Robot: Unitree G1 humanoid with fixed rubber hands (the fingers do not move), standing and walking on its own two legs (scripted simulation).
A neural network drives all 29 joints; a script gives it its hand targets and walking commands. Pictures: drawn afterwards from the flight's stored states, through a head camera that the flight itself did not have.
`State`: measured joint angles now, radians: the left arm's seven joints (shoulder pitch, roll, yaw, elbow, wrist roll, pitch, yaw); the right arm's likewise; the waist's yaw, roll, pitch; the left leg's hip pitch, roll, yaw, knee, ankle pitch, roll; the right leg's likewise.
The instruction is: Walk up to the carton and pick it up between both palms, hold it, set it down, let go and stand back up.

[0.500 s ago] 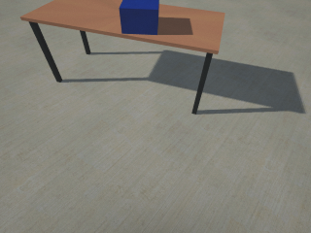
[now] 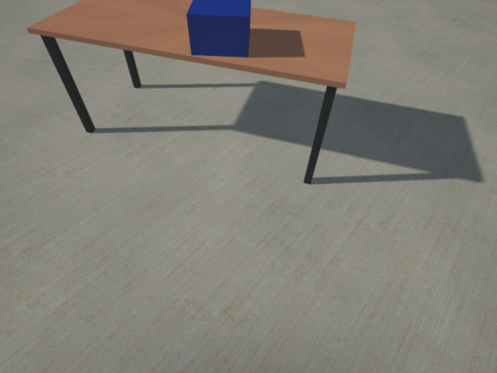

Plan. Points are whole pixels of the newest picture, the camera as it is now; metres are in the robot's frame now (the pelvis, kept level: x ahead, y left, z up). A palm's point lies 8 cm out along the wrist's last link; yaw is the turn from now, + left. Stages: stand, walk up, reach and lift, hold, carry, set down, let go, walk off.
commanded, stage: stand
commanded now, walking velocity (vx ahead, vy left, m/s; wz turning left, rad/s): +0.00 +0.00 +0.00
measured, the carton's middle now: (221, 23) +1.48 +0.13 -0.05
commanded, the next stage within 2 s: walk up in 1.28 s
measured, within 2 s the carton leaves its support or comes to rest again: neither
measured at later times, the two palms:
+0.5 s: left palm out of the picture +0.04 +0.25 -0.12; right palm out of the picture +0.02 -0.25 -0.12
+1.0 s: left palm out of the picture +0.02 +0.25 -0.13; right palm out of the picture +0.00 -0.24 -0.13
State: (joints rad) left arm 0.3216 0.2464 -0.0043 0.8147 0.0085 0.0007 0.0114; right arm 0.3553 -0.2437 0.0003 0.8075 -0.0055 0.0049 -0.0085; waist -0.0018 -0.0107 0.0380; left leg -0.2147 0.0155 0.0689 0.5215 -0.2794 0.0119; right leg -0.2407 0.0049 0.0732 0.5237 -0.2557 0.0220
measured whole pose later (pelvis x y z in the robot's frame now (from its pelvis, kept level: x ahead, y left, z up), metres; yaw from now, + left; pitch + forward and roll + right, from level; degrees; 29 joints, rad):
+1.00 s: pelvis +0.00 +0.00 +0.00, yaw +0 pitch -2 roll +0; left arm 0.32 0.23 -0.01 0.95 0.00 0.00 0.03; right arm 0.36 -0.22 0.01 0.94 0.00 0.00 -0.02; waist 0.00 -0.01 0.04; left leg -0.19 0.01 0.07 0.47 -0.25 0.01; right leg -0.22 0.00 0.07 0.47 -0.23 0.03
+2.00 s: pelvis +0.12 -0.04 +0.00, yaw -9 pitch -4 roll +0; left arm 0.53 0.16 0.03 0.92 0.06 -0.06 0.03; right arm 0.27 -0.30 -0.04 0.88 -0.05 0.03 0.05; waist 0.03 0.09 0.04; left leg -0.57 0.12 0.04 1.19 -0.29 -0.02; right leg -0.11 -0.03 -0.06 0.53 -0.35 -0.01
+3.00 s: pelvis +0.60 +0.06 +0.00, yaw -14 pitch -5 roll +1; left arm 0.36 0.21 0.03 0.77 0.04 -0.05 0.06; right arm 0.42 -0.30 -0.06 0.73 -0.05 0.05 0.07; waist 0.01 0.06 0.11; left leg -0.53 0.08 -0.01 1.24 -0.33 -0.02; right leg -0.20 -0.05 -0.09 0.54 -0.25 -0.03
